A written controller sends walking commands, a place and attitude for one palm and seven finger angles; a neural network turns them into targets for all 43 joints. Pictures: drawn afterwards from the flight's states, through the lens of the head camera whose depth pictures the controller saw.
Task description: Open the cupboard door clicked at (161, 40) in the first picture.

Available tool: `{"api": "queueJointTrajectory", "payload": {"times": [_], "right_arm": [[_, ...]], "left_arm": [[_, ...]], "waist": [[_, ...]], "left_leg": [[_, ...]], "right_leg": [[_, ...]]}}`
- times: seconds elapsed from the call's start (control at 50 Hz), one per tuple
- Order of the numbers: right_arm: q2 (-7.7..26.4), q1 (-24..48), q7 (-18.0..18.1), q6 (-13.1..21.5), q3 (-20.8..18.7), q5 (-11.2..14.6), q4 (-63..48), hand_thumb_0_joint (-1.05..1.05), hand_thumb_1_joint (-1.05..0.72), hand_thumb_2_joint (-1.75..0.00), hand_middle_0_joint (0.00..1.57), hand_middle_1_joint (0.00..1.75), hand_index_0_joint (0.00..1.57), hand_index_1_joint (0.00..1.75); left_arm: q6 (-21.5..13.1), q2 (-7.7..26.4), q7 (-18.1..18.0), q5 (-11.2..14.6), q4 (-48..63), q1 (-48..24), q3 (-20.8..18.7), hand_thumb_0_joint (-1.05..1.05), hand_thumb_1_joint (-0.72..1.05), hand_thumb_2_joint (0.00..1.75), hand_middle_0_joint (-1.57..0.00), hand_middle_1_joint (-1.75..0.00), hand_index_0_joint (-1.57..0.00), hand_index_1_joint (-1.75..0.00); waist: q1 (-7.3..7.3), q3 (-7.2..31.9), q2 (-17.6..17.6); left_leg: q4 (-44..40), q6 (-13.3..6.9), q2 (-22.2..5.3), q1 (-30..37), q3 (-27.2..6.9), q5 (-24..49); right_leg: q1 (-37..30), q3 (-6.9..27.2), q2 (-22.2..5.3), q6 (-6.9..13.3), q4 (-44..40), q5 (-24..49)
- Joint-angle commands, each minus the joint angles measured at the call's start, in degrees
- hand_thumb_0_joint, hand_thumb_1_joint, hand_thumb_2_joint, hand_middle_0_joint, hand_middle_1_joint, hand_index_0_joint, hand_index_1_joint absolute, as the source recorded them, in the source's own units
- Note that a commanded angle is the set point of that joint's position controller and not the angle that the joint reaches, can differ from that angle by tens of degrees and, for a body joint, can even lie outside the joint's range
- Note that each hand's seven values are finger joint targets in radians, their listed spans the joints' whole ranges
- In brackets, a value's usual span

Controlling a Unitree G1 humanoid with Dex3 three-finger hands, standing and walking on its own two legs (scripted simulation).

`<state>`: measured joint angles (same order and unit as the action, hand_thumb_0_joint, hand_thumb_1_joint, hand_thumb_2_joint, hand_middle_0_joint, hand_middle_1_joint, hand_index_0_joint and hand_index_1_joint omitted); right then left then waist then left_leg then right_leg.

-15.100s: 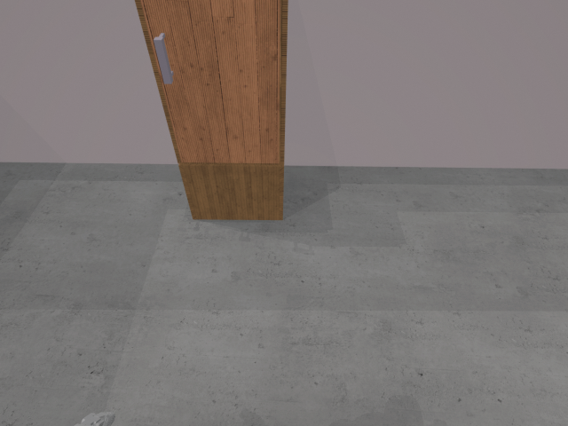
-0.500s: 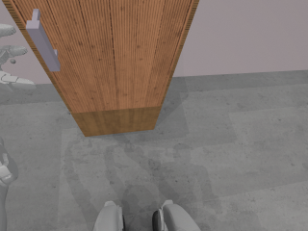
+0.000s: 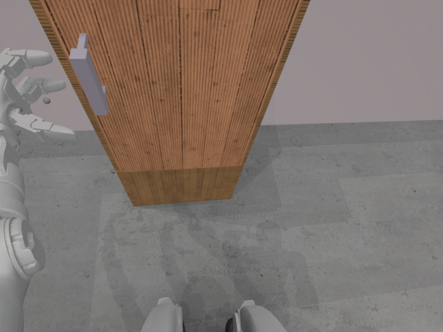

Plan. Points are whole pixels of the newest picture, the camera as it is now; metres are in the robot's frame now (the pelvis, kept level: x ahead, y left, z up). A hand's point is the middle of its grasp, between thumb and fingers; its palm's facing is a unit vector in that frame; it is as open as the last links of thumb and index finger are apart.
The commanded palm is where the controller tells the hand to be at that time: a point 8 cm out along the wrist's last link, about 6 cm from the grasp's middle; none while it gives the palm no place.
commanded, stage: slide the fingers in behind the handle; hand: left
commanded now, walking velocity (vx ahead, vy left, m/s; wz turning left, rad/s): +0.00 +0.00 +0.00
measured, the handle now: (93, 76) +0.54 +0.21 +0.08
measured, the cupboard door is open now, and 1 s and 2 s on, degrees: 0 0 0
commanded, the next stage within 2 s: close the thumb around the handle in 1.58 s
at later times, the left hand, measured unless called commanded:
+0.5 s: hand (78, 99) +0.48 +0.22 +0.09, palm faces +0.08 -1.00 -0.01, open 14.0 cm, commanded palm +0.46 +0.27 +0.08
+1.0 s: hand (95, 99) +0.49 +0.20 +0.09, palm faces +0.07 -1.00 +0.00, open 14.0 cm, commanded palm +0.46 +0.24 +0.08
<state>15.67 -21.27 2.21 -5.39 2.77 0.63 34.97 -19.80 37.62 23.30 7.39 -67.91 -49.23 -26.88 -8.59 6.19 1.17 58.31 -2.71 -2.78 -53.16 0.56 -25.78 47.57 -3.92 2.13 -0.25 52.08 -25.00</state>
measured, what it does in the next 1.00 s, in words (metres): stands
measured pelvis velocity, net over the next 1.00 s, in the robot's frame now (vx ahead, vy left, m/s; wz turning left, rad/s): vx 0.00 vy -0.02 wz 0.00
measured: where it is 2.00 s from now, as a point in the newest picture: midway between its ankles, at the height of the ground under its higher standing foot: outside the picture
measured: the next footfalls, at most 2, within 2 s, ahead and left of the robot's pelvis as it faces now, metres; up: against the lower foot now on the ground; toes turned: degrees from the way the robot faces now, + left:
none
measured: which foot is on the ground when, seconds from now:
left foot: down 0.00-1.00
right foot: down 0.00-1.00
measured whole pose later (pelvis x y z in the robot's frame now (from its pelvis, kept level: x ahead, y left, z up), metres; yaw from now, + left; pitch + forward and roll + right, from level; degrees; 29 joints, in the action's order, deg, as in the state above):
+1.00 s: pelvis +0.00 -0.02 +0.00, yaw +0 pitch +20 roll -3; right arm 15.6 -22.9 1.2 -4.4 1.9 0.5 36.1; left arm -21.0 30.6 14.4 6.4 -67.1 -49.4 -24.2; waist -9.4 6.2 1.6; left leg 57.3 -1.3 -3.3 -52.1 0.7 -24.9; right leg 47.8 -3.6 2.6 1.2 53.2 -25.2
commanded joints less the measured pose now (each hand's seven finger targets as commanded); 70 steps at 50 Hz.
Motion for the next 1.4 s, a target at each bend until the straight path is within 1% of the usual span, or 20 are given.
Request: {"api": "queueJointTrajectory", "payload": {"times": [0.0, 0.1, 0.18, 0.24, 0.32, 0.38, 0.48, 0.56, 0.6, 0.68, 0.72, 0.84, 0.92, 0.98, 1.04, 1.12, 1.18, 1.26, 1.34, 1.38], "right_arm": [[11.54, -10.25, 0.82, 0.87, -4.10, -0.37, -2.79, 0.00, -0.90, -0.90, 0.20, 0.30, 0.20, 0.30], [11.03, -10.25, 0.24, 1.32, -4.65, -0.82, -2.34, 0.00, -0.90, -0.90, 0.20, 0.30, 0.20, 0.30], [11.03, -10.22, -0.05, 0.90, -4.45, -0.62, -2.57, 0.00, -0.90, -0.90, 0.20, 0.30, 0.20, 0.30], [10.88, -9.67, -0.04, 0.69, -4.18, -0.32, -2.81, 0.00, -0.90, -0.90, 0.20, 0.30, 0.20, 0.30], [10.62, -9.77, -0.07, 1.20, -4.48, -0.59, -3.11, 0.00, -0.90, -0.90, 0.20, 0.30, 0.20, 0.30], [10.46, -9.85, -0.26, 1.57, -4.36, -0.71, -2.59, 0.00, -0.90, -0.90, 0.20, 0.30, 0.20, 0.30], [10.69, -9.95, 0.02, 1.57, -4.19, -0.36, -2.28, 0.00, -0.90, -0.90, 0.20, 0.30, 0.20, 0.30], [10.50, -9.83, 0.09, 1.81, -4.19, -0.27, -2.64, 0.00, -0.90, -0.90, 0.20, 0.30, 0.20, 0.30], [10.32, -9.82, 0.03, 2.13, -4.32, -0.45, -2.17, 0.00, -0.90, -0.90, 0.20, 0.30, 0.20, 0.30], [10.47, -10.32, 0.05, 2.56, -4.27, -0.54, -1.81, 0.00, -0.90, -0.90, 0.20, 0.30, 0.20, 0.30], [10.29, -10.08, 0.02, 2.49, -4.20, -0.37, -1.97, 0.00, -0.90, -0.90, 0.20, 0.30, 0.20, 0.30], [10.01, -10.28, -0.43, 2.24, -4.47, -0.40, -2.28, 0.00, -0.90, -0.90, 0.20, 0.30, 0.20, 0.30], [10.06, -10.22, -0.33, 2.07, -4.44, -0.19, -2.15, 0.00, -0.90, -0.90, 0.20, 0.30, 0.20, 0.30], [9.88, -10.43, -0.47, 2.24, -4.60, -0.43, -2.13, 0.00, -0.90, -0.90, 0.20, 0.30, 0.20, 0.30], [9.23, -10.00, -1.06, 2.48, -4.83, -0.61, -2.17, 0.00, -0.90, -0.90, 0.20, 0.30, 0.20, 0.30], [9.38, -10.00, -1.29, 2.27, -5.05, -0.51, -1.54, 0.00, -0.90, -0.90, 0.20, 0.30, 0.20, 0.30], [9.61, -10.36, -1.33, 2.02, -5.13, -0.66, -1.86, 0.00, -0.90, -0.90, 0.20, 0.30, 0.20, 0.30], [9.19, -9.62, -1.49, 1.94, -5.01, -0.74, -2.06, 0.00, -0.90, -0.90, 0.20, 0.30, 0.20, 0.30], [9.28, -9.59, -1.39, 1.97, -4.84, -0.77, -2.05, 0.00, -0.90, -0.90, 0.20, 0.30, 0.20, 0.30], [9.44, -9.56, -1.34, 1.96, -4.91, -0.79, -2.29, 0.00, -0.90, -0.90, 0.20, 0.30, 0.20, 0.30]], "left_arm": [[-3.60, 14.48, -0.94, 1.47, 12.72, -23.55, -0.57, 0.00, -0.50, 0.30, -0.30, -1.20, -0.30, -1.20], [-6.68, 12.11, -3.25, 2.01, 17.88, -24.77, -0.62, 0.00, -0.50, 0.30, -0.30, -1.20, -0.30, -1.20], [-5.11, 12.09, -4.49, 1.14, 13.70, -20.85, -1.07, 0.00, -0.50, 0.30, -0.30, -1.20, -0.30, -1.20], [-3.56, 10.60, -5.47, -0.15, 12.00, -22.84, 1.44, 0.00, -0.50, 0.30, -0.30, -1.20, -0.30, -1.20], [-5.87, 10.10, -7.10, 0.21, 16.13, -24.33, 0.67, 0.00, -0.50, 0.30, -0.30, -1.20, -0.30, -1.20], [-7.37, 8.94, -7.52, 0.78, 15.31, -24.10, 0.87, 0.00, -0.50, 0.30, -0.30, -1.20, -0.30, -1.20], [-5.41, 9.86, -7.45, -0.45, 10.35, -23.55, 1.13, 0.00, -0.50, 0.30, -0.30, -1.20, -0.30, -1.20], [-5.44, 10.49, -7.89, -0.68, 11.81, -24.52, 1.07, 0.00, -0.50, 0.30, -0.30, -1.20, -0.30, -1.20], [-6.51, 9.29, -8.36, -0.28, 13.24, -26.81, 1.70, 0.00, -0.50, 0.30, -0.30, -1.20, -0.30, -1.20], [-6.91, 11.53, -9.05, -0.15, 12.24, -27.28, -0.41, 0.00, -0.50, 0.30, -0.30, -1.20, -0.30, -1.20], [-6.41, 11.46, -8.94, -0.72, 11.52, -25.97, 0.04, 0.00, -0.50, 0.30, -0.30, -1.20, -0.30, -1.20], [-5.82, 8.64, -8.80, -0.13, 13.97, -23.68, 1.41, 0.00, -0.50, 0.30, -0.30, -1.20, -0.30, -1.20], [-4.96, 8.02, -8.96, 0.34, 11.76, -23.80, 1.66, 0.00, -0.50, 0.30, -0.30, -1.20, -0.30, -1.20], [-5.74, 8.17, -9.72, 0.00, 14.09, -24.85, 1.23, 0.00, -0.50, 0.30, -0.30, -1.20, -0.30, -1.20], [-7.28, 3.97, -10.19, 0.12, 16.75, -23.30, 3.52, 0.00, -0.50, 0.30, -0.30, -1.20, -0.30, -1.20], [-6.65, 1.80, -10.78, 0.32, 14.51, -23.49, 4.77, 0.00, -0.50, 0.30, -0.30, -1.20, -0.30, -1.20], [-6.27, 3.79, -11.65, -0.06, 15.20, -22.14, 2.65, 0.00, -0.50, 0.30, -0.30, -1.20, -0.30, -1.20], [-7.12, 3.77, -13.06, -0.91, 16.64, -23.34, 2.87, 0.00, -0.50, 0.30, -0.30, -1.20, -0.30, -1.20], [-7.42, 3.68, -13.52, -1.26, 13.81, -23.21, 2.81, 0.00, -0.50, 0.30, -0.30, -1.20, -0.30, -1.20], [-7.75, 3.66, -13.09, -1.22, 14.37, -23.43, 2.95, 0.00, -0.50, 0.30, -0.30, -1.20, -0.30, -1.20]], "waist": [[-0.52, 24.32, 10.71], [-0.22, 29.45, 11.68], [0.47, 25.67, 8.72], [-0.62, 21.44, 8.94], [-0.42, 25.64, 8.69], [-0.60, 25.07, 7.57], [-0.97, 21.05, 5.46], [-0.52, 22.68, 7.12], [-1.30, 23.94, 7.84], [-1.53, 24.78, 4.89], [-1.02, 25.25, 6.45], [-0.36, 26.72, 8.10], [-1.39, 23.36, 3.77], [-1.01, 24.47, 5.84], [-0.18, 27.44, 9.22], [-1.24, 24.86, 6.71], [0.06, 26.32, 6.22], [0.07, 25.59, 6.84], [-0.63, 23.73, 3.90], [-0.42, 24.52, 5.22]], "left_leg": [[-6.65, 1.92, -0.24, 29.86, -6.11, 27.78], [-5.71, 2.64, -0.65, 34.34, -6.72, 32.73], [-6.46, 1.92, -0.03, 29.27, -5.80, 28.43], [-7.52, 1.55, 0.24, 26.28, -5.31, 23.09], [-7.11, 1.56, 0.25, 28.60, -5.28, 23.72], [-6.91, 1.40, 0.38, 27.37, -5.13, 22.88], [-7.33, 0.65, 0.94, 21.42, -4.03, 17.08], [-7.18, 0.80, 0.92, 22.05, -3.82, 17.50], [-6.60, 0.79, 0.79, 23.38, -3.97, 18.13], [-5.75, 0.28, 1.10, 20.08, -3.40, 17.45], [-5.84, 0.35, 1.24, 19.55, -2.85, 17.46], [-5.84, 0.63, 1.12, 22.76, -2.76, 21.56], [-6.08, 0.15, 1.33, 18.69, -2.45, 19.25], [-5.94, 0.23, 1.33, 20.64, -2.64, 21.00], [-5.68, 0.94, 1.10, 25.87, -3.06, 24.79], [-5.93, 0.89, 0.98, 25.09, -3.32, 24.02], [-6.01, 0.93, 1.08, 25.40, -3.46, 26.06], [-6.14, 1.18, 1.03, 25.53, -3.50, 25.71], [-6.21, 0.91, 1.19, 22.90, -3.32, 23.22], [-6.27, 0.96, 1.26, 23.85, -3.32, 23.54]], "right_leg": [[0.19, 0.36, 1.96, 1.64, -4.31, 15.94], [0.32, 0.37, 2.16, 1.58, -3.67, 17.14], [-2.30, 0.45, 2.07, 1.66, -4.00, 16.87], [-1.38, 0.68, 1.79, 1.47, -4.85, 14.66], [-2.29, 1.08, 1.89, 1.49, -4.73, 15.12], [-3.29, 1.26, 2.04, 1.61, -4.55, 15.32], [-4.55, 2.09, 1.55, 1.31, -5.38, 13.41], [-4.84, 2.35, 1.43, 1.32, -5.25, 13.84], [-3.85, 2.49, 1.51, 1.23, -5.09, 14.02], [-6.96, 3.24, 1.53, 0.92, -4.78, 15.38], [-7.61, 3.46, 1.27, 0.83, -4.87, 15.95], [-7.86, 3.05, 1.55, 0.99, -4.76, 19.34], [-9.18, 3.39, 1.50, 0.66, -5.31, 19.22], [-8.70, 3.30, 1.47, 0.94, -4.84, 20.18], [-6.59, 2.53, 1.63, 1.25, -4.27, 20.85], [-5.57, 2.11, 1.74, 1.08, -4.40, 20.36], [-6.97, 2.01, 1.68, 1.38, -3.92, 21.66], [-6.54, 2.01, 1.54, 1.29, -3.86, 21.12], [-6.96, 2.33, 1.54, 1.06, -4.03, 20.21], [-6.98, 2.38, 1.55, 1.32, -3.96, 20.15]]}}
